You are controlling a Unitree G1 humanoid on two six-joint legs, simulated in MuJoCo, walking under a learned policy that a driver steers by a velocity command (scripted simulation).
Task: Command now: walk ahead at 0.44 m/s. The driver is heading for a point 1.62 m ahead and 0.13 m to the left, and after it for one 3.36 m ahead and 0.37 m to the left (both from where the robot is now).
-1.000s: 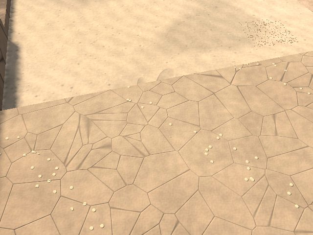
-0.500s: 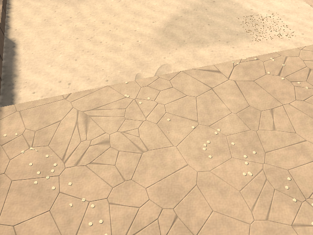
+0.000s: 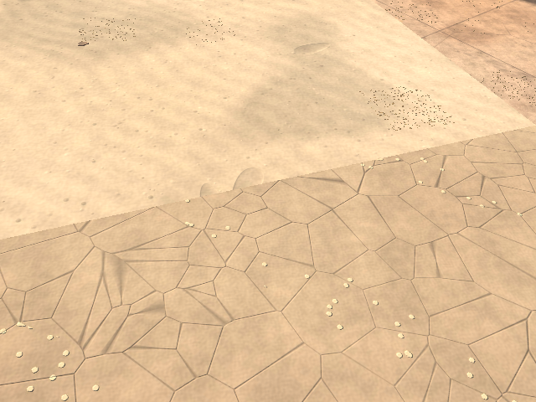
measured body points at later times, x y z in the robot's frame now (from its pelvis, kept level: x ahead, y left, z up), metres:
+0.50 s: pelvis +0.24 +0.01 -0.05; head +0.27 +0.04 +0.40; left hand +0.21 +0.28 -0.20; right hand +0.41 -0.24 -0.15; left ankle +0.38 +0.15 -0.75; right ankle +0.13 -0.14 -0.77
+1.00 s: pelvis +0.49 +0.07 -0.03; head +0.51 +0.08 +0.42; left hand +0.68 +0.31 -0.14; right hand +0.49 -0.20 -0.16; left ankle +0.39 +0.14 -0.77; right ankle +0.70 -0.09 -0.72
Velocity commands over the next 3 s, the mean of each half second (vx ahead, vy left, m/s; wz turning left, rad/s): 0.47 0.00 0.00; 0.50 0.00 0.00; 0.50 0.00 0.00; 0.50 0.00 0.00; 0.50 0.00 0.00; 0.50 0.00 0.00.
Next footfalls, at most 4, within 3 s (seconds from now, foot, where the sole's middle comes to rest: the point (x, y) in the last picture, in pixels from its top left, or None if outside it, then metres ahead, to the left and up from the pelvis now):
0.20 right None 0.16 -0.14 -0.81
0.54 left None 0.43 0.15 -0.81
1.14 right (256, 353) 0.77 -0.06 -0.81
1.66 left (170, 266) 1.10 0.19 -0.81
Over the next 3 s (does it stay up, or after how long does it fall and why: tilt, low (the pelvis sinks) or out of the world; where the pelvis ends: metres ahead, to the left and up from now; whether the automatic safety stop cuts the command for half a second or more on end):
stays up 1.68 0.13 -0.11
